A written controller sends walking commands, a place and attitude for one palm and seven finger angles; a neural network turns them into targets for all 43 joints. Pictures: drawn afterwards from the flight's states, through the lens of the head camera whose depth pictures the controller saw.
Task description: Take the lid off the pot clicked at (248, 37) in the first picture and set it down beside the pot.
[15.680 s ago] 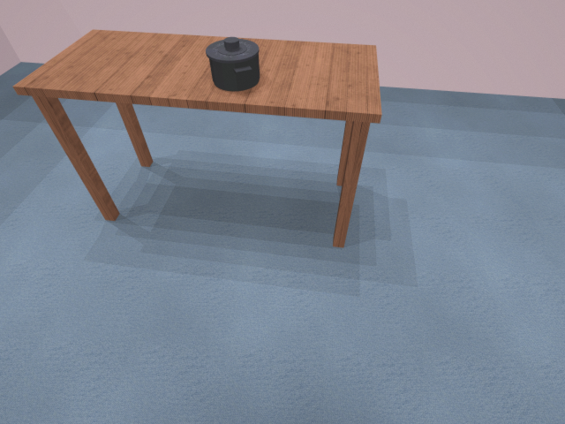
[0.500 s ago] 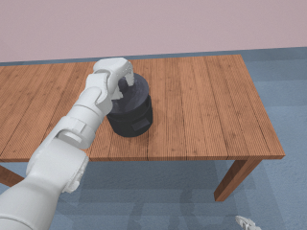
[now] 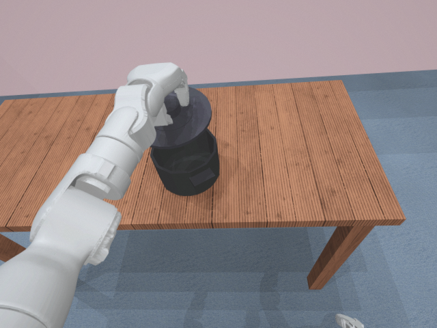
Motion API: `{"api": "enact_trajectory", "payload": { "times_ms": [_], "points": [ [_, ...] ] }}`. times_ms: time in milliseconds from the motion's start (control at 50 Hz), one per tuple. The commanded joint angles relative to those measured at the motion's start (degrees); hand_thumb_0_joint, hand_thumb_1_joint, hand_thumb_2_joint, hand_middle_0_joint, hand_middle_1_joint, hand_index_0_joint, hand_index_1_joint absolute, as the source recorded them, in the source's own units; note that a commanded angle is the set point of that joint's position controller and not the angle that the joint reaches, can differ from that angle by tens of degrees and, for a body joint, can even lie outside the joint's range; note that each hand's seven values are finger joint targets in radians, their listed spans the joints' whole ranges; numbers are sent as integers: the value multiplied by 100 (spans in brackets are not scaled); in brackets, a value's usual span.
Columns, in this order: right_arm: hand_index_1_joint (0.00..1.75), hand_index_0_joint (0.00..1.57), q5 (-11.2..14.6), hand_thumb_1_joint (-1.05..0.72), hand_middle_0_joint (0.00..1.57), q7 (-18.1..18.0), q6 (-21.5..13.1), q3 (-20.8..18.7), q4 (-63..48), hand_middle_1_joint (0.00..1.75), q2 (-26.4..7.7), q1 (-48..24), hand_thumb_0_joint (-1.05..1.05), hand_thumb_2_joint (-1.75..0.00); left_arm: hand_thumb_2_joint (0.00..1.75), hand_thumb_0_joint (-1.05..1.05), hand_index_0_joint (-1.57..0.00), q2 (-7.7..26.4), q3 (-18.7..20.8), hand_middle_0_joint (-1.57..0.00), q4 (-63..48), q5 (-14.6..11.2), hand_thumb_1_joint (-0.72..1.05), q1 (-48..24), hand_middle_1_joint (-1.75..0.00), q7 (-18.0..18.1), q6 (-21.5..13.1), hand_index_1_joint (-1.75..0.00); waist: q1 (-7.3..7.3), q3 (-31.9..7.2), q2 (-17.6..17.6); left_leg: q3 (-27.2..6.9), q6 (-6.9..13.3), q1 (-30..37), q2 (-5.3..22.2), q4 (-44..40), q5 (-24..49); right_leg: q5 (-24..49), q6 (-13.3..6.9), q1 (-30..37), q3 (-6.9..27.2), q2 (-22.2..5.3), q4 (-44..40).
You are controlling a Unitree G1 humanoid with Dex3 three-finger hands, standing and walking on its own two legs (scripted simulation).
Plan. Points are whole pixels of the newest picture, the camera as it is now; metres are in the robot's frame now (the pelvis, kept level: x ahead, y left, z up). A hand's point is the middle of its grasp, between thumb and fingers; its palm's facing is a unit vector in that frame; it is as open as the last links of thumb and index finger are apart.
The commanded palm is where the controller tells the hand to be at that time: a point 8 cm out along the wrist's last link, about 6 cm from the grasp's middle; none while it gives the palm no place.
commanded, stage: lift the lid straight up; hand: left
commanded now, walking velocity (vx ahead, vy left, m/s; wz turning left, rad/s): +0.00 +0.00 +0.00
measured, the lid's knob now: (168, 107) +0.50 +0.09 +0.14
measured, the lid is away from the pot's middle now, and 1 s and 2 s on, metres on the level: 0.01 0.02 0.15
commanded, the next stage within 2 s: move the lid sideways beside the pot in 0.72 s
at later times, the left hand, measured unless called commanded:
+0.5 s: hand (159, 88) +0.48 +0.09 +0.20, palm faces -0.21 +0.00 -0.98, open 7.5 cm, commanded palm +0.46 +0.09 +0.28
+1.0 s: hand (154, 83) +0.48 +0.10 +0.21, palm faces -0.20 -0.03 -0.98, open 7.5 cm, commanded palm +0.46 +0.11 +0.28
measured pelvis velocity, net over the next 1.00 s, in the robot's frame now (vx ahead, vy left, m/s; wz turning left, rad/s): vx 0.00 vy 0.00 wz -0.01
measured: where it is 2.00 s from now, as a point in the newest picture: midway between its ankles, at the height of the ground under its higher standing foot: outside the picture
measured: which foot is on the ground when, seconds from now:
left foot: down 0.00-1.00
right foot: down 0.00-1.00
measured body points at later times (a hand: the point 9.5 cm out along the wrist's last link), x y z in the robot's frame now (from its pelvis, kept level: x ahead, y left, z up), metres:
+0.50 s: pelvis +0.00 +0.00 +0.00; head +0.03 -0.05 +0.45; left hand +0.48 +0.09 +0.26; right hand +0.11 -0.25 -0.14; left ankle -0.05 +0.08 -0.74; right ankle +0.03 -0.13 -0.74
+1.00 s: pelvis +0.00 +0.00 +0.00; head +0.03 -0.05 +0.45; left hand +0.49 +0.10 +0.26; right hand +0.12 -0.26 -0.14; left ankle -0.05 +0.08 -0.74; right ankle +0.03 -0.13 -0.74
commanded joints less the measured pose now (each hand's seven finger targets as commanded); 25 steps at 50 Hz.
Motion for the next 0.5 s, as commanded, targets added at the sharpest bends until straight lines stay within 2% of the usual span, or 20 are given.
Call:
{"api": "enact_trajectory", "payload": {
  "times_ms": [0, 40, 60, 80, 100, 120, 140, 180, 200, 220, 260, 280, 300, 320, 340, 400, 420, 440, 460, 480],
  "points": [
    [30, 20, 31, -90, 20, 31, -263, -218, -674, 30, -638, -347, 0, -90, 93, 0, -87, 1354, 641, -85, -1413, 151, 67, -3704, -104, 298, 38, -104, -22, -2675, -819, -482, -56, 612, 142, -17, 2577, 2134, -327, 1699, 73, 228, 126],
    [30, 20, 47, -90, 20, 1, -225, -169, -596, 30, -666, -346, 0, -90, 93, 0, -87, 1436, 693, -85, -1014, 143, 67, -3712, -104, 272, 139, -104, -37, -2337, -1040, -408, -40, 319, 115, -149, 1953, 1841, -311, 1655, 56, 234, 76],
    [30, 20, 63, -90, 20, -21, -224, -170, -594, 30, -675, -349, 0, -90, 93, 0, -87, 1577, 802, -85, -1027, 136, 67, -3819, -104, 266, 148, -104, -24, -2327, -1130, -394, -21, 266, 107, -169, 1826, 1786, -306, 1697, 72, 231, 78],
    [30, 20, 72, -90, 20, -26, -253, -155, -627, 30, -640, -395, 0, -90, 93, 0, -87, 1274, 499, -85, -1130, 122, 67, -4032, -104, 224, 137, -104, -77, -2332, -1017, -406, -30, 320, 88, -188, 1785, 1723, -308, 1605, 56, 223, 82],
    [30, 20, 64, -90, 20, -23, -299, -182, -686, 30, -632, -389, 0, -90, 93, 0, -87, 1353, 582, -85, -1441, 82, 67, -4198, -104, 214, 72, -104, -55, -2511, -883, -426, -20, 433, 83, -137, 1928, 1822, -321, 1690, 85, 199, 104],
    [30, 20, 48, -90, 20, -27, -337, -189, -705, 30, -629, -399, 0, -90, 93, 0, -87, 1414, 555, -85, -1481, 168, 67, -4218, -104, 198, 46, -104, -48, -2703, -799, -454, -22, 578, 86, -117, 2003, 1822, -320, 1713, 109, 206, 114],
    [30, 20, 51, -90, 20, -30, -357, -180, -690, 30, -619, -407, 0, -90, 93, 0, -87, 1409, 511, -85, -1510, 196, 67, -4350, -104, 186, 33, -104, -64, -2753, -671, -479, -42, 661, 91, -104, 2076, 1823, -331, 1669, 113, 207, 118],
    [30, 20, 33, -90, 20, -34, -400, -190, -709, 30, -620, -371, 0, -90, 93, 0, -87, 1637, 682, -85, -1661, 237, 67, -4383, -104, 165, -1, -104, -23, -2992, -569, -517, -63, 820, 103, -55, 2370, 1998, -339, 1778, 134, 209, 144],
    [30, 20, 20, -90, 20, -33, -401, -197, -708, 30, -635, -335, 0, -90, 93, 0, -87, 1671, 757, -85, -1591, 199, 67, -4311, -104, 160, -8, -104, -21, -2965, -599, -529, -72, 784, 100, -48, 2446, 2033, -346, 1789, 117, 208, 125],
    [30, 20, 28, -90, 20, -34, -391, -169, -679, 30, -623, -353, 0, -90, 93, 0, -87, 1515, 624, -85, -1298, 191, 67, -4237, -104, 128, 53, -104, -56, -2727, -780, -486, -55, 636, 91, -82, 2214, 1947, -328, 1731, 105, 219, 95],
    [30, 20, 59, -90, 20, -58, -345, -155, -584, 30, -657, -331, 0, -90, 93, 0, -87, 1557, 688, -85, -936, 152, 67, -4262, -104, 115, 146, -104, -76, -2362, -1000, -412, -38, 358, 89, -192, 1768, 1714, -308, 1655, 93, 211, 34],
    [30, 20, 63, -90, 20, -64, -347, -151, -582, 30, -668, -314, 0, -90, 93, 0, -87, 1542, 688, -85, -876, 159, 67, -4257, -104, 100, 170, -104, -65, -2340, -996, -420, -39, 338, 78, -200, 1757, 1698, -315, 1621, 85, 213, 50],
    [30, 20, 72, -90, 20, -52, -344, -153, -632, 30, -675, -367, 0, -90, 93, 0, -87, 1364, 530, -85, -977, 104, 67, -4348, -104, 66, 156, -104, -102, -2323, -887, -423, -44, 367, 68, -172, 1811, 1724, -326, 1576, 83, 205, 49],
    [30, 20, 58, -90, 20, -49, -360, -148, -612, 30, -661, -342, 0, -90, 93, 0, -87, 1373, 506, -85, -988, 164, 67, -4504, -104, 49, 151, -104, -108, -2433, -874, -446, -56, 440, 75, -189, 1792, 1668, -320, 1562, 71, 207, 60],
    [30, 20, 62, -90, 20, -50, -371, -150, -615, 30, -645, -354, 0, -90, 93, 0, -87, 1218, 357, -85, -876, 193, 67, -4533, -104, 13, 167, -104, -134, -2398, -880, -446, -47, 471, 73, -172, 1785, 1625, -322, 1485, 75, 212, 55],
    [30, 20, 13, -90, 20, -27, -447, -186, -755, 30, -658, -364, 0, -90, 93, 0, -87, 1474, 568, -85, -1580, 152, 67, -4753, -104, -41, 37, -104, -63, -3031, -514, -554, -78, 898, 73, -41, 2454, 2013, -349, 1705, 111, 191, 129],
    [30, 20, 7, -90, 20, -29, -448, -173, -726, 30, -646, -341, 0, -90, 93, 0, -87, 1634, 679, -85, -1490, 217, 67, -4709, -104, -59, 45, -104, -40, -3157, -574, -567, -82, 909, 85, -36, 2608, 2119, -340, 1811, 129, 197, 150],
    [30, 20, -2, -90, 20, -30, -461, -169, -714, 30, -634, -328, 0, -90, 93, 0, -87, 1579, 648, -85, -1529, 200, 67, -4843, -104, -80, 52, -104, -62, -3159, -626, -550, -89, 942, 85, -39, 2636, 2168, -331, 1817, 118, 201, 133],
    [30, 20, 18, -90, 20, -26, -454, -168, -699, 30, -622, -316, 0, -90, 93, 0, -87, 1485, 579, -85, -1321, 173, 67, -4717, -104, -107, 94, -104, -72, -3019, -797, -545, -74, 828, 80, -54, 2581, 2163, -323, 1816, 108, 206, 118],
    [30, 20, 20, -90, 20, -33, -406, -169, -609, 30, -670, -263, 0, -90, 93, 0, -87, 1601, 725, -85, -901, 207, 67, -4508, -104, -116, 174, -104, -61, -2739, -1043, -480, -47, 606, 87, -79, 2412, 2145, -315, 1788, 93, 213, 88]
  ]
}}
